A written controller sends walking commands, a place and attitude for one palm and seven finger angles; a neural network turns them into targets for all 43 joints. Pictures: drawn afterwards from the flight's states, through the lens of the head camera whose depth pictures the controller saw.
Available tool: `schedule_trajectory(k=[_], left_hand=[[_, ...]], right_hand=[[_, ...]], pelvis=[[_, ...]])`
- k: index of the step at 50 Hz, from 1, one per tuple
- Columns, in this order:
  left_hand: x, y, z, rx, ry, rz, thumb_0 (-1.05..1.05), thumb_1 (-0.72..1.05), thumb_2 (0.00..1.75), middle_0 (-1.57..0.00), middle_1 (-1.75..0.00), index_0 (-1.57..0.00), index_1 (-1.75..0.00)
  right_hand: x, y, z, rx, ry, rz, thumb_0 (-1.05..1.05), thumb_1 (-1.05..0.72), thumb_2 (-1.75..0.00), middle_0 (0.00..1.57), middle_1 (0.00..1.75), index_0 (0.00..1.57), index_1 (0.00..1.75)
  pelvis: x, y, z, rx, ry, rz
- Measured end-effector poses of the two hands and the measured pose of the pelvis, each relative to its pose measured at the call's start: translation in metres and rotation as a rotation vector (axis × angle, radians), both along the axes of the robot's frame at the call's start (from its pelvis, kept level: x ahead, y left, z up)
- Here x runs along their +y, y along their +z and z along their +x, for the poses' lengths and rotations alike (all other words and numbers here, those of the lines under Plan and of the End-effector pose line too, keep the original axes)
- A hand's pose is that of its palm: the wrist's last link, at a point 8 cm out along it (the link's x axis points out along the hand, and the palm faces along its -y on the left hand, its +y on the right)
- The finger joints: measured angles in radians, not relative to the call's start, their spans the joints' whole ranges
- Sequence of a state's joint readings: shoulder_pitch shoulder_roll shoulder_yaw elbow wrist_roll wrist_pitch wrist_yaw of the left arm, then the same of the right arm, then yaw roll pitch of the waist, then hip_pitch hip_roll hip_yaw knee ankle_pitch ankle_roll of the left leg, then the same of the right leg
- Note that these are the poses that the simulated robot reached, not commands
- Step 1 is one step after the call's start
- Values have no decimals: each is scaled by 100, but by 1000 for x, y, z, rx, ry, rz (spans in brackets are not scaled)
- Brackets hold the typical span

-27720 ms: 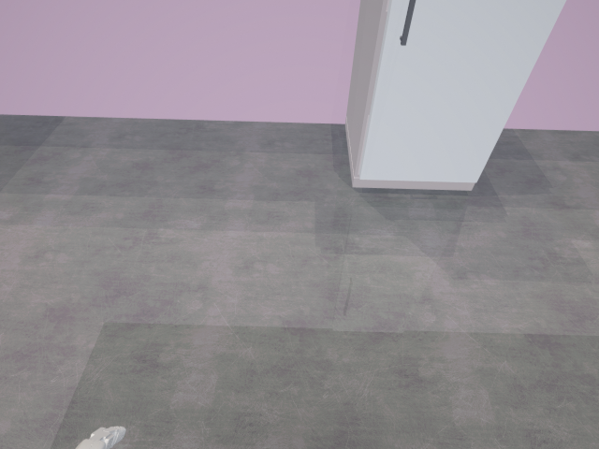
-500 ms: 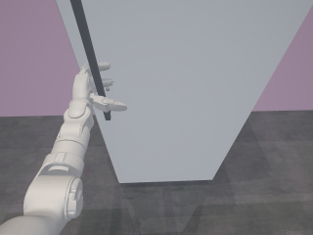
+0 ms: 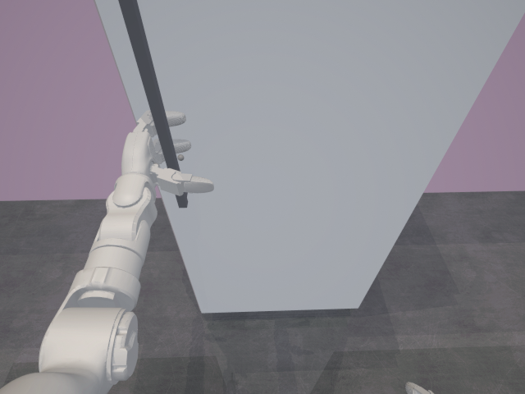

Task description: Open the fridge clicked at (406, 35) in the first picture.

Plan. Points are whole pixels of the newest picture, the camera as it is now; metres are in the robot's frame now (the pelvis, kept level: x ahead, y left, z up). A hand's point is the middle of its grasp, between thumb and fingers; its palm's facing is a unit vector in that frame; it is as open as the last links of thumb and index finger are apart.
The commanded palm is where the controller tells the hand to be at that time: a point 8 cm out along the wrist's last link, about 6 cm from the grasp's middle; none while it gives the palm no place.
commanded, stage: grip the handle and tug to test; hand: left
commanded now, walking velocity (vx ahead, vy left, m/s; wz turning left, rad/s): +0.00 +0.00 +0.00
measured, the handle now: (161, 108) +0.49 +0.17 +0.20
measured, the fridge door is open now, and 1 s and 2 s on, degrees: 0 0 10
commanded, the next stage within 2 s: pull the door a little, standing still in 1.30 s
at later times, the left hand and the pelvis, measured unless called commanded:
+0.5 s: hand (178, 157) +0.43 +0.14 +0.15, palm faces +0.08 -1.00 +0.00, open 6.7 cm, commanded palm +0.41 +0.19 +0.15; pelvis +0.00 +0.00 +0.00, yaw +0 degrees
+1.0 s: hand (178, 156) +0.44 +0.14 +0.15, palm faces +0.08 -1.00 +0.00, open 5.3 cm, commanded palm +0.40 +0.19 +0.15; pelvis +0.00 +0.00 +0.00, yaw +0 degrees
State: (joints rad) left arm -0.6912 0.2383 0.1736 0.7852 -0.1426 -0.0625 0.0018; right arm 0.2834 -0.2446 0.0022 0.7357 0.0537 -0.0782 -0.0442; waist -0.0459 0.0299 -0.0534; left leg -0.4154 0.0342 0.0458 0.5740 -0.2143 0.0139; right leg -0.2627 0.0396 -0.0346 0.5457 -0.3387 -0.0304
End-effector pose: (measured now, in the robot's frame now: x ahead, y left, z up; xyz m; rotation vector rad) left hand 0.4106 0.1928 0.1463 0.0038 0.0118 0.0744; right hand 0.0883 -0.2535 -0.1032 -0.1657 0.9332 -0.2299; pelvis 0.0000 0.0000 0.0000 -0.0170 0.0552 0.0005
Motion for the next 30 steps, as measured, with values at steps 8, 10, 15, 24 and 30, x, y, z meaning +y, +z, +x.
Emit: schedule_trajectory(k=[8,10,15,24,30], left_hand=[[2,1,-3,2,-2,-6,-1,-22,42,-30,-124,-31,-124],[2,1,-2,3,-4,-8,-1,-13,46,-32,-125,-32,-126],[3,1,-3,2,-2,-6,0,9,55,-34,-128,-35,-129],[3,1,-2,3,10,-3,1,50,73,-36,-130,-36,-132],[3,2,0,6,5,-2,1,74,83,-38,-134,-39,-136]], right_hand=[[3,2,7,-12,11,1,1,-90,-89,20,30,20,30],[3,2,8,-11,12,-1,1,-90,-89,20,30,20,30],[2,3,8,-13,10,-3,1,-90,-89,20,30,20,30],[3,1,2,6,7,-3,1,-90,-89,20,30,20,30],[4,0,-2,19,6,-4,1,-90,-89,20,30,20,30]], pelvis=[[0,1,1,-6,2,0],[0,1,1,-7,2,0],[1,1,0,-7,1,0],[3,1,0,-7,3,-1],[3,1,-1,-4,5,-1]])
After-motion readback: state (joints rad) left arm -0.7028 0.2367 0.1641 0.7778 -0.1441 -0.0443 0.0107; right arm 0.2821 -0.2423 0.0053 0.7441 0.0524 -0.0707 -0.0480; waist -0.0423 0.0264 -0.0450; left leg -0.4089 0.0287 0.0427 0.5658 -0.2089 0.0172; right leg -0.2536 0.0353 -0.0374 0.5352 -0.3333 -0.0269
